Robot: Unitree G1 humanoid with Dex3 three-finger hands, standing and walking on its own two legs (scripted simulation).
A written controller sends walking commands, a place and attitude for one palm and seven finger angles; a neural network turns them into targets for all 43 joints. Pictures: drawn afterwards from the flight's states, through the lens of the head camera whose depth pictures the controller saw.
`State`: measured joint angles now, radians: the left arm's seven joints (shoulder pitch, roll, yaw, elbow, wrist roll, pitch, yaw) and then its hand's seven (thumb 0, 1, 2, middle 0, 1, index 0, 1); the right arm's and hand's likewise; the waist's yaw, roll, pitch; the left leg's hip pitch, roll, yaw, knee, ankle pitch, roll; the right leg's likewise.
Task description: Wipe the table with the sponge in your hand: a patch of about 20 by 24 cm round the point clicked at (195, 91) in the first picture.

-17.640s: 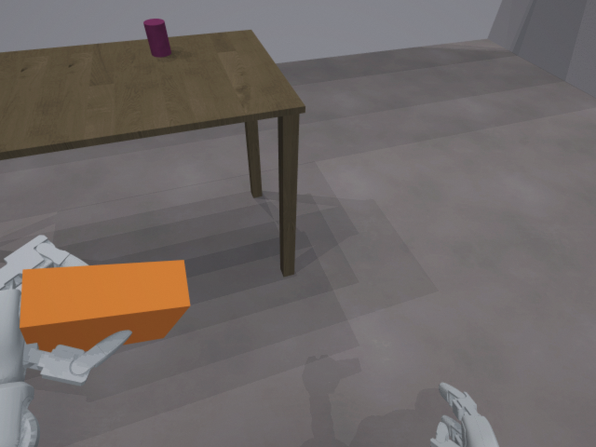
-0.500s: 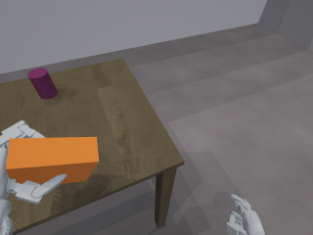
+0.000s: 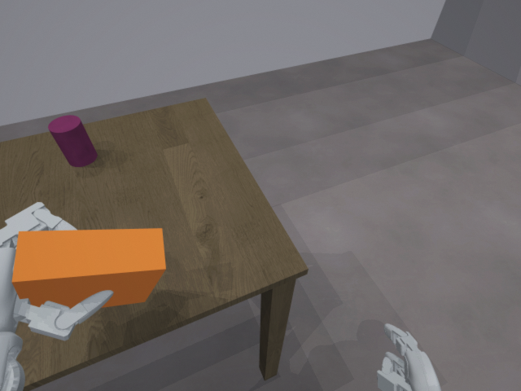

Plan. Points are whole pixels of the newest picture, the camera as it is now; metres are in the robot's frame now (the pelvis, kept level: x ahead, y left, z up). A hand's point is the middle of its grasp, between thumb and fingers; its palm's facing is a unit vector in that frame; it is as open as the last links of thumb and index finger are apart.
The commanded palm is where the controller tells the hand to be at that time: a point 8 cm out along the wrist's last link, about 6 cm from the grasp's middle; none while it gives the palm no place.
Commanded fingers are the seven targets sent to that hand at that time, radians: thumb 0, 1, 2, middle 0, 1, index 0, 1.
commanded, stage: shuffle to correct the standing spot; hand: left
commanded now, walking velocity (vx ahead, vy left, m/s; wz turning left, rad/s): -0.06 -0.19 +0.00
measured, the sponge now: (115, 271) +0.23 +0.19 +0.14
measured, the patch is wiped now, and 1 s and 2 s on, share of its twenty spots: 0.00 0.00 0.00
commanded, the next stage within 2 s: come to a stop and stand still in 1.56 s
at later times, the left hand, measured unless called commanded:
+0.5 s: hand (62, 276) +0.20 +0.24 +0.16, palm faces +0.33 -0.87 -0.37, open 9.2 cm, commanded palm +0.16 +0.28 +0.18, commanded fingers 0.00 0.10 1.30 -1.20 -1.60 -1.20 -1.60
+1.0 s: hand (60, 278) +0.20 +0.24 +0.16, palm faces +0.34 -0.87 -0.36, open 9.2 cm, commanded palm +0.15 +0.28 +0.18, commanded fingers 0.00 0.10 1.30 -1.20 -1.60 -1.20 -1.60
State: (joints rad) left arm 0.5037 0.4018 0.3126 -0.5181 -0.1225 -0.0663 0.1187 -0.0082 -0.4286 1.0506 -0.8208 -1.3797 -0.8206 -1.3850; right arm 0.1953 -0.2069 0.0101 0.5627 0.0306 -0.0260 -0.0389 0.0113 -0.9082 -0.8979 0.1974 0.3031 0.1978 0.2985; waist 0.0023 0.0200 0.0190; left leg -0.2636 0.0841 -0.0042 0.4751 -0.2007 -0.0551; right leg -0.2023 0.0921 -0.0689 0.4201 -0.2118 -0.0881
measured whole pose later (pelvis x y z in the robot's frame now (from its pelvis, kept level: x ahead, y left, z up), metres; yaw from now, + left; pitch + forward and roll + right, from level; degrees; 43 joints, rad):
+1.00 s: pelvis -0.01 +0.00 +0.00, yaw +0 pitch -1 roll -1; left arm 0.50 0.39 0.30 -0.51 -0.12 -0.06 0.13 -0.01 -0.43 1.05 -0.82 -1.38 -0.82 -1.39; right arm 0.20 -0.21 0.01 0.57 0.03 -0.02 -0.04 0.01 -0.91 -0.90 0.20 0.30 0.20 0.30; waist 0.00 0.03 0.01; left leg -0.26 0.08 -0.01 0.47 -0.19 -0.05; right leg -0.20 0.09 -0.07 0.42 -0.20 -0.09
